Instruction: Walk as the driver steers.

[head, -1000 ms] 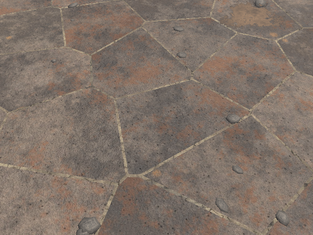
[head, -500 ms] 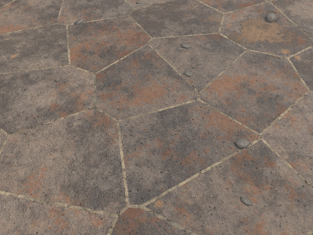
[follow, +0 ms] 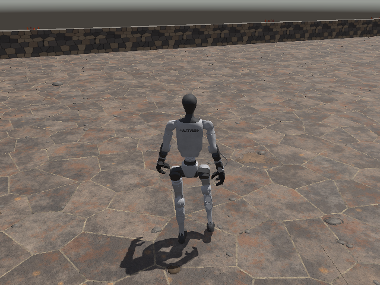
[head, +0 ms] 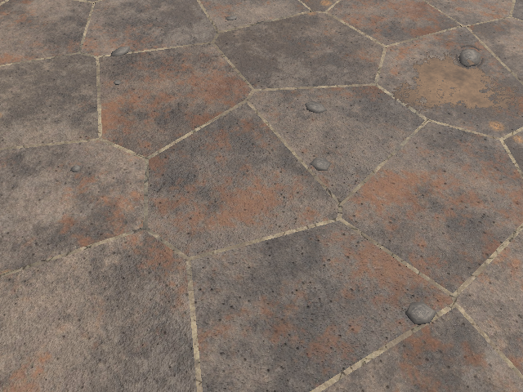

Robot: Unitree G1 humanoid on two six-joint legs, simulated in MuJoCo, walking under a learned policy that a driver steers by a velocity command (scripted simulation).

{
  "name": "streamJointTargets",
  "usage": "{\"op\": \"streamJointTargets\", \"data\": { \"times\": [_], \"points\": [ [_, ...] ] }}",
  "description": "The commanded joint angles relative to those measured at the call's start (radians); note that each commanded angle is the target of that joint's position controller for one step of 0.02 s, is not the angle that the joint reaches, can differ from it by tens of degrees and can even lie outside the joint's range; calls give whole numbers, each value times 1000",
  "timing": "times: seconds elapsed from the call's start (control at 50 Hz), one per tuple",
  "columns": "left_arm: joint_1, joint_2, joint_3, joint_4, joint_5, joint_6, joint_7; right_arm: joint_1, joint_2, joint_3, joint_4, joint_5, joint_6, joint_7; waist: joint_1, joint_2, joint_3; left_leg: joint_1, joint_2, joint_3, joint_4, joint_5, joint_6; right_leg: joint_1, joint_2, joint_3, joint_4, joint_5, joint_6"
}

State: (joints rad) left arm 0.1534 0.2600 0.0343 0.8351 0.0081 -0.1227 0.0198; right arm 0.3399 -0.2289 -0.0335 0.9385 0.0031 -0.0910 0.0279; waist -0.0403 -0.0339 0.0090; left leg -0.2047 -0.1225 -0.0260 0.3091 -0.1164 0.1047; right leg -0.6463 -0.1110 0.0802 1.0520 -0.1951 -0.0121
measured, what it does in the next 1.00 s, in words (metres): walks ahead, turning left: right foot, then left foot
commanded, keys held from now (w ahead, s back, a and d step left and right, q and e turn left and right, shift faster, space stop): w+q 0.70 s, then w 0.30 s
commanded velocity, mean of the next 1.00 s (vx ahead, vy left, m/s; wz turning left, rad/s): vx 0.50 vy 0.00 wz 0.47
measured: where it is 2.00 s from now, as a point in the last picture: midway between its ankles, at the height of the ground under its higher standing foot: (154, 240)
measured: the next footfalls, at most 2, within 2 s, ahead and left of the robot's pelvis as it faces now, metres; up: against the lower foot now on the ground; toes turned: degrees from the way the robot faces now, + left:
right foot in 0.24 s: +0.30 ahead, -0.15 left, +0.00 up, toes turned +11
left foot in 0.78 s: +0.48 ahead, +0.20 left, +0.00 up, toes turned +30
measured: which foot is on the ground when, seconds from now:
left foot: down 0.00-0.24, up 0.26-0.76, down 0.78-1.00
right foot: up 0.00-0.22, down 0.24-0.76, up 0.78-1.00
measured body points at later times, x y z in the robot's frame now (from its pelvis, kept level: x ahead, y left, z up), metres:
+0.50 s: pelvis +0.25 -0.05 +0.00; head +0.28 -0.05 +0.45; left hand +0.22 +0.23 -0.12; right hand +0.47 -0.27 -0.11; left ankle +0.28 +0.13 -0.66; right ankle +0.26 -0.15 -0.74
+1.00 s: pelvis +0.47 +0.12 +0.00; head +0.48 +0.15 +0.45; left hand +0.45 +0.43 -0.12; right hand +0.68 -0.07 -0.11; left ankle +0.44 +0.18 -0.74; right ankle +0.60 -0.02 -0.66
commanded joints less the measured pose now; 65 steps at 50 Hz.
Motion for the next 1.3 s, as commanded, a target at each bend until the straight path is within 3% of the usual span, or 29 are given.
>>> {"op": "streamJointTargets", "data": {
  "times": [0.02,0.08,0.14,0.18,0.22,0.24,0.26,0.28,0.3,0.32,0.34,0.42,0.5,0.58,0.68,0.72,0.76,0.78,0.8,0.82,0.84,0.86,0.88,0.9,0.96,1.02,1.12,1.24,1.3],
  "points": [
    [1,46,10,-61,7,8,13,-57,-160,-35,-91,6,-20,-25,42,82,43,-183,230,-219,-179,12,164,87,16,-26,-226,172,35],
    [-114,39,4,-93,-8,1,3,7,-180,-44,-85,19,-9,-35,-6,103,23,-137,224,-224,-135,-9,132,149,69,-31,-428,271,52],
    [-177,69,10,-124,-21,-7,-9,49,-174,-45,-79,30,2,-40,-26,105,11,-48,257,-303,-70,-87,120,178,84,-3,-527,245,55],
    [-173,100,21,-134,-24,-19,-17,45,-178,-49,-87,26,11,-45,-8,118,3,3,274,-362,-6,-113,106,226,90,7,-580,168,40],
    [-55,130,39,-108,-22,-31,-17,22,-154,-43,-107,18,19,-47,59,136,-41,-2,229,-378,115,-81,74,389,90,-13,-643,85,1],
    [92,175,55,-85,-9,-37,-11,-1,-102,-25,-130,11,16,-43,127,91,-147,-92,172,-317,327,-88,39,610,-17,73,-634,59,-54],
    [225,267,79,-74,5,-28,-3,74,-24,-4,-157,16,2,-37,129,-152,-286,-383,34,-155,651,-322,-30,964,-243,380,-659,3,-175],
    [265,250,82,-48,-1,-15,-11,126,-66,-5,-178,41,-7,-36,108,-327,-322,-601,62,-123,870,-474,-39,1028,-364,701,-745,-207,-257],
    [207,149,58,-78,-2,-16,-13,73,-165,-29,-165,48,-2,-40,121,-160,-197,-647,118,-163,972,-387,-43,913,-317,604,-763,-248,-220],
    [153,112,46,-87,-6,-12,-16,9,-173,-36,-175,39,8,-41,111,-67,-112,-633,153,-137,982,-295,-50,790,-267,432,-770,-150,-179],
    [98,91,37,-91,-6,-7,-20,-14,-153,-37,-181,27,15,-40,86,-29,-59,-593,180,-126,945,-226,-62,686,-211,318,-801,-47,-159],
    [80,91,42,-60,-1,-11,-25,-36,-88,-37,-216,26,42,-24,48,-65,-6,-525,228,-77,875,-111,-83,547,-133,69,-882,188,-154],
    [114,129,58,-30,0,-7,-18,-121,-77,-35,-271,23,46,-18,60,-35,5,-581,234,-79,714,12,-96,587,-150,-43,-895,326,-170],
    [134,160,63,-19,-7,6,-9,-255,-64,-27,-323,19,40,9,102,-31,37,-535,226,-15,496,156,-81,606,-145,-150,-896,298,-147],
    [182,198,74,6,-28,32,-7,-361,-76,-29,-393,24,43,37,115,-35,77,-508,201,58,369,40,-32,713,-191,-214,-838,367,-116],
    [179,226,81,5,-34,44,-4,-324,-102,-44,-400,18,47,39,73,-64,29,-370,139,113,346,-65,8,721,-190,-249,-721,678,-101],
    [173,225,75,8,-36,54,1,-61,-177,-92,-331,18,50,25,-77,-43,-116,20,49,140,245,-14,71,622,-142,-294,-385,840,-68],
    [187,180,54,-16,-10,46,0,105,-262,-121,-290,16,57,1,-136,88,-218,352,204,-95,238,24,128,345,-94,-298,-67,469,-27],
    [300,44,9,-56,5,15,-21,74,-357,-122,-293,14,46,-2,1,314,-343,622,465,-659,114,-130,303,-44,91,-176,258,-395,18],
    [196,147,31,-46,-39,-15,-32,121,-260,-98,-294,10,36,2,-86,175,-392,598,493,-743,3,-175,289,-121,77,-4,350,-377,3],
    [104,173,41,-79,-66,-22,-32,69,-223,-84,-283,5,26,7,-76,145,-235,479,457,-570,1,-73,236,-181,38,-20,334,-284,-12],
    [80,157,36,-82,-50,-22,-22,-14,-193,-73,-291,12,21,8,-30,73,-154,316,413,-437,-1,31,198,-137,-9,-25,257,-190,-17],
    [78,155,41,-71,-26,-15,-14,-84,-156,-62,-299,7,18,10,9,62,-103,184,367,-338,-18,121,173,-73,-38,-27,193,-137,-12],
    [115,151,45,-63,-21,-1,-16,-115,-132,-53,-305,-3,13,10,47,88,-95,107,340,-286,-48,161,163,-4,-58,-14,160,-97,-11],
    [139,112,43,-56,-13,34,-15,-107,-144,-56,-278,-1,-8,7,75,79,-65,23,315,-199,-118,245,172,28,-56,-29,79,-22,15],
    [42,95,40,-91,-3,42,-11,-54,-156,-58,-240,0,-10,-10,49,74,-15,43,299,-140,-143,303,158,-63,-51,-33,-63,118,40],
    [-77,62,24,-115,-23,31,-37,-3,-170,-55,-196,-5,-6,-26,-11,87,28,112,291,-37,-171,215,91,-64,-12,-59,-336,362,11],
    [-195,55,14,-188,-33,24,-80,46,-183,-59,-135,-3,10,-34,-52,75,75,323,369,20,-107,310,74,-151,39,-64,-462,249,-41],
    [-145,78,24,-203,-26,25,-95,5,-212,-64,-143,-2,26,-47,-5,117,10,354,369,70,33,711,38,-11,107,-144,-470,111,-86]
  ]
}}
